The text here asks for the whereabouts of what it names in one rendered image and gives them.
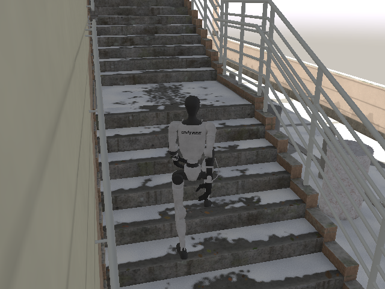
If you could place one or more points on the stairs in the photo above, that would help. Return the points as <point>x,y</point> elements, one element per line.
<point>253,236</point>
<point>148,42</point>

